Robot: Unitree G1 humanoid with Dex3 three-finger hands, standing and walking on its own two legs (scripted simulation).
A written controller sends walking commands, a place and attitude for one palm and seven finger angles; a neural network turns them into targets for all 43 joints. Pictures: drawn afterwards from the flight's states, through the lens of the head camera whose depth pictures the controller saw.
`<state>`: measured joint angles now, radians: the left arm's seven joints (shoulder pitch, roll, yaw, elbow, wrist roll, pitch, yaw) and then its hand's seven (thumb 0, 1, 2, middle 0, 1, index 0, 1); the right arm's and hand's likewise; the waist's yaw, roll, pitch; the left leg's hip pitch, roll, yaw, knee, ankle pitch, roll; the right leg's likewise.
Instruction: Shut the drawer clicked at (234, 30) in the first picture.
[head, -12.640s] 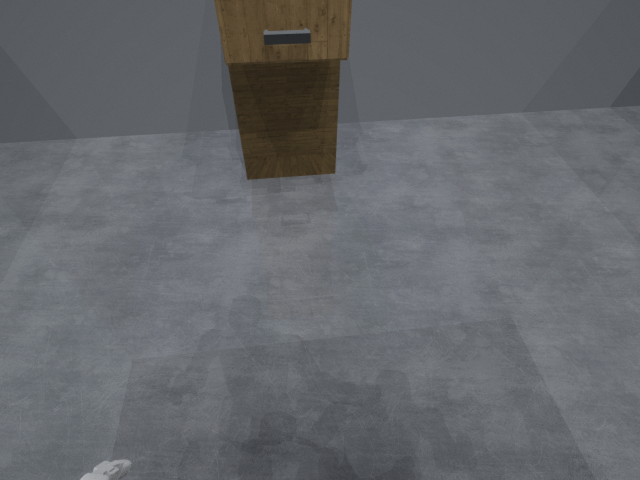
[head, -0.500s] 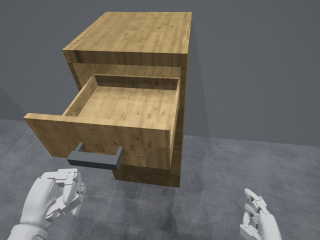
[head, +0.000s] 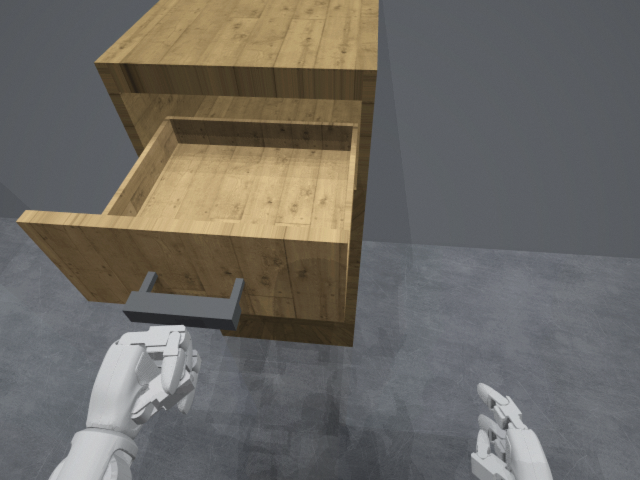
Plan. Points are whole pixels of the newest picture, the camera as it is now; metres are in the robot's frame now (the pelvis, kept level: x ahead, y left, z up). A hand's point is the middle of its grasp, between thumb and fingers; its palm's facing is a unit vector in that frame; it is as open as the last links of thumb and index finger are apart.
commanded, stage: bring the fist close to the handle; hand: left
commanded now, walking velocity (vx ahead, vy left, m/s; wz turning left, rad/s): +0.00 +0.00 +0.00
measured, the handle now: (189, 295) +0.33 +0.19 +0.06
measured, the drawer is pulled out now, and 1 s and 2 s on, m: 0.29 0.29 0.16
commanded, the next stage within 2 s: push the drawer shut in 0.60 s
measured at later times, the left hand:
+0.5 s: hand (202, 368) +0.23 +0.15 +0.06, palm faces -0.05 -1.00 -0.06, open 3.3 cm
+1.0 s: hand (200, 354) +0.25 +0.16 +0.06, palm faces -0.05 -1.00 -0.07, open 3.1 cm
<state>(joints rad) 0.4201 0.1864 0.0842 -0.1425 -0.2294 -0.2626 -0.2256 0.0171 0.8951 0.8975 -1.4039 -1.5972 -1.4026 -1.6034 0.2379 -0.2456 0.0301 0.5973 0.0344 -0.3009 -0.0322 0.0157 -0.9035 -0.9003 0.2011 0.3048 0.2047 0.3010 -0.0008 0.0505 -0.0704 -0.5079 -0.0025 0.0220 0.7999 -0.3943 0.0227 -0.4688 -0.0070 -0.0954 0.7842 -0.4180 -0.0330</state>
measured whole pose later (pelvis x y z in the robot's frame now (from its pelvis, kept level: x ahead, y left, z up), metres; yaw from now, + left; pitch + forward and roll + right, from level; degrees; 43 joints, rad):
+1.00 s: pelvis +0.00 -0.01 -0.01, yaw +0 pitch +9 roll -1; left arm 0.23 0.22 0.12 0.06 -0.25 -0.33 -0.23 0.00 0.86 0.91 -1.40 -1.60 -1.40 -1.60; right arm 0.23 -0.26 0.03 0.58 0.04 -0.19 -0.04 0.01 -0.90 -0.90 0.20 0.30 0.20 0.30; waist -0.01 0.05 -0.09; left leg -0.63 0.01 0.01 0.89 -0.42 0.01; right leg -0.59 0.00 -0.11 0.88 -0.45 -0.05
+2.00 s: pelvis -0.01 +0.00 -0.01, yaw -1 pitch +11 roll +0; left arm -0.36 0.24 0.15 0.62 -0.18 -0.35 -0.15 0.00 0.88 0.94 -1.40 -1.60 -1.40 -1.60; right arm 0.28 -0.26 0.03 0.64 0.04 -0.08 -0.01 0.01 -0.91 -0.90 0.20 0.30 0.20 0.30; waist -0.05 0.03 -0.08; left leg -0.66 0.01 0.04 0.86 -0.39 0.03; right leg -0.63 0.00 -0.08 0.85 -0.41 -0.03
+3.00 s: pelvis -0.02 +0.01 -0.03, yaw -3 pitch +19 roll -2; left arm -0.90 0.44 0.35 1.18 -0.09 -0.41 -0.17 0.03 0.83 0.91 -1.40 -1.60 -1.40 -1.60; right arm 0.39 -0.28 0.03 0.66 0.00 0.00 0.01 0.01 -0.91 -0.90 0.20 0.30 0.20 0.30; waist -0.17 0.04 -0.10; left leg -0.88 0.03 0.04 0.97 -0.42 0.03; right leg -0.84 0.02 -0.08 0.92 -0.41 -0.03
